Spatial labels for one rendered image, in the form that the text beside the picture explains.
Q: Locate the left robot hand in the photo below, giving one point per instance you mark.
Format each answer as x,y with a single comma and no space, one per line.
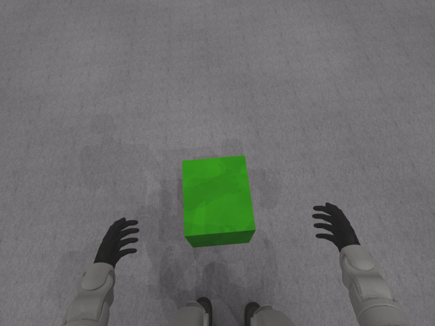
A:
109,250

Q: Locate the robot right forearm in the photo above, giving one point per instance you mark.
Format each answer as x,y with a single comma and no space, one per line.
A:
373,300

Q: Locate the robot left foot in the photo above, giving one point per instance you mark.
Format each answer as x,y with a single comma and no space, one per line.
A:
206,304

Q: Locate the robot left forearm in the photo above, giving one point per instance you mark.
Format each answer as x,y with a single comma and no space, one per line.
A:
94,294

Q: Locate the carton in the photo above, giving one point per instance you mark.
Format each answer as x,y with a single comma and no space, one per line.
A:
217,202

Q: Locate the right robot hand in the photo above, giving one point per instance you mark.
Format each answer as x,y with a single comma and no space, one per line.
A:
344,234

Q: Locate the robot right thigh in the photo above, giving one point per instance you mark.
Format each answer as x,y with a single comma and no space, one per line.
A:
271,318

